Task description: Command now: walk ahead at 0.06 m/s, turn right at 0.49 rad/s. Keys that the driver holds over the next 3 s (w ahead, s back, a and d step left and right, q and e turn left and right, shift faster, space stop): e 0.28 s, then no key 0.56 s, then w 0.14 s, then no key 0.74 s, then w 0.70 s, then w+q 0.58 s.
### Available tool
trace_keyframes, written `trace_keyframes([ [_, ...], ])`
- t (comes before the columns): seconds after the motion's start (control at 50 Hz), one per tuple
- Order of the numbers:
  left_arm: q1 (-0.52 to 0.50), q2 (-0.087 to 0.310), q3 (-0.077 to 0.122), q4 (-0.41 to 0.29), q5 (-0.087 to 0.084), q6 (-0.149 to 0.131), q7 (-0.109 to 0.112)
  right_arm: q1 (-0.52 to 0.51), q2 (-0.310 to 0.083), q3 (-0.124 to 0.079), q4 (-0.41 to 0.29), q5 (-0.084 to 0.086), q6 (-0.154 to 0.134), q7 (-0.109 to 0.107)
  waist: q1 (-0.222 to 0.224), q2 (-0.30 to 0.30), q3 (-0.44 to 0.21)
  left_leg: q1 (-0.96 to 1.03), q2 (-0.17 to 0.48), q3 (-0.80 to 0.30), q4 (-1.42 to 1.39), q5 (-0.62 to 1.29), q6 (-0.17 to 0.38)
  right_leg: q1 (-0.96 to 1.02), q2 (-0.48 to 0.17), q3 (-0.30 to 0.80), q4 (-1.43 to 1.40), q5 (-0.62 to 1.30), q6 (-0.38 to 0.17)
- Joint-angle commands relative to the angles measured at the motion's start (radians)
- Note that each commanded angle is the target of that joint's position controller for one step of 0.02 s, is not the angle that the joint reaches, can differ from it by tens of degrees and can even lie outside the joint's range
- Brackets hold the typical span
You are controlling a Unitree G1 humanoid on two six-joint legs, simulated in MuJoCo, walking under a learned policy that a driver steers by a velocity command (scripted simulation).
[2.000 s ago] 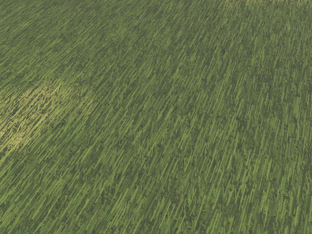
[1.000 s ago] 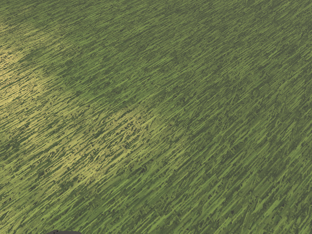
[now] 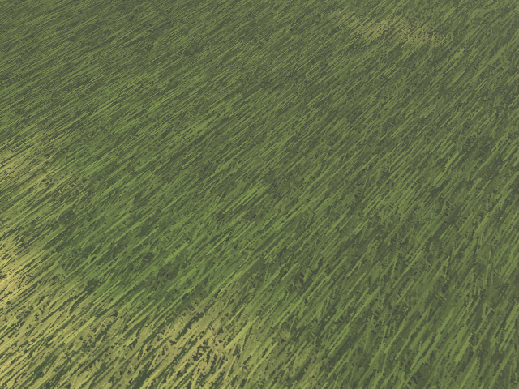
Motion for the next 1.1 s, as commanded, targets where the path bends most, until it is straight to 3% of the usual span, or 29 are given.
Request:
trace_keyframes([
  [0.02,0.008,0.07,0.015,-0.077,-0.002,-0.001,-0.004,0.031,-0.168,-0.046,-0.045,-0.004,0.014,-0.002,-0.015,0.13,-0.088,0.054,0.323,-0.17,-0.076,0.327,0.141,0.066,0.009,-0.028,-0.055,-0.085,-0.02],
  [0.08,0.039,0.065,0.017,-0.093,-0.008,-0.023,-0.003,0.032,-0.188,-0.062,-0.043,-0.003,0.035,-0.006,0.012,0.082,-0.093,0.035,0.311,-0.138,0.052,0.22,0.068,0.19,0.029,-0.032,-0.287,0.008,-0.049],
  [0.1,0.078,0.115,0.03,-0.084,-0.003,-0.038,0.005,0.073,-0.165,-0.061,-0.037,-0.009,0.043,-0.003,0.018,-0.042,-0.112,-0.02,0.248,-0.088,0.202,0.09,0.001,0.277,-0.022,0.086,-0.424,0.118,-0.071],
  [0.12,0.086,0.265,0.066,-0.102,0.001,-0.046,0.018,0.07,-0.078,-0.041,-0.094,0.002,0.046,0.004,-0.002,-0.32,-0.106,-0.279,0.064,-0.01,0.452,-0.306,-0.086,0.388,-0.301,0.471,-0.472,0.518,-0.188],
  [0.14,0.186,0.283,0.082,-0.074,-0.013,-0.04,0.023,-0.042,-0.103,-0.04,-0.121,0.001,0.063,-0.008,0.088,-0.226,-0.114,-0.368,-0.018,-0.165,0.634,-0.463,-0.104,0.378,-0.358,0.525,-0.476,0.669,-0.327],
  [0.16,0.178,0.245,0.073,-0.068,-0.019,-0.034,0.03,-0.047,-0.107,-0.042,-0.123,0.004,0.072,-0.006,0.058,-0.122,-0.098,-0.386,0.004,-0.231,0.709,-0.402,-0.11,0.364,-0.308,0.447,-0.468,0.648,-0.332],
  [0.18,0.104,0.207,0.062,-0.08,-0.022,-0.026,0.034,-0.045,-0.1,-0.042,-0.116,0.015,0.067,-0.002,0.025,-0.083,-0.068,-0.384,0.017,-0.259,0.7,-0.307,-0.108,0.326,-0.242,0.374,-0.475,0.566,-0.294],
  [0.2,0.032,0.183,0.054,-0.1,-0.025,-0.02,0.037,-0.047,-0.109,-0.046,-0.115,0.012,0.06,-0.002,-0.001,-0.08,-0.059,-0.386,0.024,-0.272,0.666,-0.239,-0.106,0.32,-0.185,0.331,-0.477,0.51,-0.25],
  [0.24,-0.006,0.153,0.045,-0.123,-0.029,-0.021,0.033,-0.021,-0.128,-0.053,-0.106,-0.01,0.06,0.004,-0.011,-0.082,-0.109,-0.352,0.003,-0.263,0.678,-0.184,-0.11,0.339,-0.142,0.297,-0.463,0.575,-0.234],
  [0.3,0.036,0.179,0.053,-0.114,-0.026,-0.033,0.026,-0.017,-0.105,-0.048,-0.114,0.003,0.071,0.005,-0.002,-0.054,-0.137,-0.342,-0.003,-0.272,0.613,-0.177,-0.121,0.368,-0.139,0.313,-0.46,0.547,-0.236],
  [0.44,0.044,0.183,0.044,-0.099,-0.004,-0.03,0.025,-0.047,-0.095,-0.036,-0.126,0.013,0.078,-0.004,0.035,-0.107,-0.119,-0.195,-0.017,-0.262,0.382,-0.204,-0.098,0.292,-0.136,0.361,-0.484,0.327,-0.228],
  [0.5,0.019,0.183,0.038,-0.088,-0.002,-0.025,0.024,-0.017,-0.094,-0.034,-0.116,0.02,0.071,-0.009,0.027,-0.112,-0.113,-0.097,-0.035,-0.252,0.258,-0.208,-0.076,0.258,-0.137,0.391,-0.47,0.319,-0.212],
  [0.54,-0.01,0.173,0.03,-0.08,-0.013,-0.02,0.028,0.045,-0.074,-0.028,-0.091,0.02,0.06,-0.013,-0.014,-0.088,-0.106,0.029,-0.045,-0.235,0.037,-0.09,-0.054,0.214,-0.115,0.388,-0.432,0.302,-0.172],
  [0.56,-0.002,0.155,0.022,-0.074,-0.017,-0.021,0.03,0.057,-0.079,-0.026,-0.086,0.012,0.049,-0.016,-0.02,-0.05,-0.099,0.111,-0.013,-0.28,-0.103,0.001,-0.04,0.159,-0.089,0.38,-0.41,0.235,-0.124],
  [0.58,0.031,0.098,0.004,-0.077,-0.021,-0.027,0.029,0.05,-0.134,-0.03,-0.095,-0.009,0.036,-0.021,0.007,0.098,-0.113,0.157,0.163,-0.477,-0.212,-0.035,-0.008,0.107,-0.014,0.31,-0.305,0.097,-0.068],
  [0.6,0.024,0.089,0.003,-0.08,-0.033,-0.027,0.032,-0.038,-0.199,-0.037,-0.115,-0.004,0.032,-0.012,0.039,0.211,-0.056,0.021,0.305,-0.624,-0.238,0.099,0.08,0.09,0.138,0.17,-0.273,-0.077,-0.034],
  [0.62,0.02,0.128,0.012,-0.055,-0.017,-0.021,0.035,-0.077,-0.15,-0.026,-0.119,-0.005,0.025,-0.005,0.026,0.191,-0.056,-0.069,0.321,-0.601,-0.218,0.144,0.136,0.202,0.102,0.152,-0.15,-0.161,-0.023],
  [0.64,0.024,0.128,0.015,-0.04,-0.023,-0.019,0.03,-0.103,-0.107,-0.011,-0.119,-0.001,0.018,-0.001,0.038,0.161,-0.053,-0.078,0.275,-0.547,-0.212,0.165,0.134,0.222,0.101,0.155,-0.117,-0.135,-0.022],
  [0.68,0.026,0.113,0.013,-0.018,-0.017,-0.019,0.027,-0.111,-0.105,-0.004,-0.102,0.005,0.015,-0.007,0.042,0.174,-0.043,-0.026,0.195,-0.453,-0.171,0.243,0.093,0.212,0.09,0.137,-0.127,-0.087,-0.01],
  [0.76,0.037,0.076,-0.004,0.033,-0.025,-0.027,0.041,-0.039,-0.127,-0.009,-0.047,0.011,0.02,-0.008,0.02,0.143,-0.086,0.111,0.157,-0.408,-0.067,0.444,0.069,0.267,0.077,0.092,-0.379,0.035,0.017],
  [0.82,0.038,0.138,0.0,0.06,-0.01,-0.038,0.051,-0.005,-0.124,-0.015,-0.03,0.013,0.021,-0.001,-0.013,0.085,-0.099,0.028,0.107,-0.405,-0.073,0.233,-0.005,0.415,-0.028,0.196,-0.437,0.308,0.014],
  [0.84,0.023,0.143,0.003,0.085,-0.026,-0.038,0.048,0.013,-0.097,-0.012,-0.014,0.023,0.023,0.003,-0.031,-0.002,-0.058,0.035,0.063,-0.369,-0.115,0.159,-0.016,0.345,-0.022,0.191,-0.413,0.288,-0.003],
  [0.86,0.047,0.097,-0.007,0.102,-0.025,-0.04,0.041,-0.004,-0.102,-0.011,0.009,0.019,0.028,0.001,0.001,0.017,-0.068,0.076,0.049,-0.354,-0.114,0.017,-0.021,0.315,-0.008,0.191,-0.448,0.136,-0.011],
  [0.92,0.054,0.119,-0.001,0.117,-0.006,-0.038,0.04,-0.02,-0.142,-0.034,0.008,0.008,0.05,0.012,-0.008,0.014,0.024,0.005,0.042,-0.39,-0.094,-0.445,0.032,0.17,0.046,0.18,-0.418,-0.306,-0.061],
  [0.96,0.043,0.109,-0.004,0.107,-0.007,-0.048,0.036,-0.003,-0.135,-0.034,0.011,0.011,0.046,0.017,-0.015,0.021,0.079,-0.022,0.078,-0.463,-0.111,-0.535,0.066,0.096,0.04,0.2,-0.394,-0.36,-0.081],
  [1.0,0.045,0.083,-0.011,0.108,-0.009,-0.066,0.034,0.004,-0.125,-0.036,0.019,0.011,0.033,0.018,-0.013,0.04,0.069,0.007,0.11,-0.517,-0.128,-0.45,0.084,0.098,0.045,0.185,-0.368,-0.222,-0.078],
  [1.04,0.077,0.069,-0.015,0.124,-0.011,-0.081,0.037,-0.025,-0.118,-0.035,0.021,0.01,0.024,0.016,0.007,0.051,0.023,0.0,0.097,-0.492,-0.116,-0.288,0.071,0.189,0.063,0.171,-0.37,-0.096,-0.076],
  [1.08,0.124,0.112,-0.008,0.139,-0.014,-0.09,0.043,-0.06,-0.098,-0.026,0.014,0.012,0.017,0.017,0.028,-0.018,0.032,-0.09,0.007,-0.369,0.021,-0.175,0.028,0.267,0.006,0.286,-0.466,-0.132,-0.112],
  [1.1,0.157,0.154,0.002,0.155,-0.019,-0.091,0.048,-0.056,-0.076,-0.021,0.014,0.009,0.012,0.017,0.029,-0.103,0.053,-0.154,-0.058,-0.283,0.133,-0.13,0.0,0.313,-0.077,0.396,-0.511,-0.048,-0.143],
])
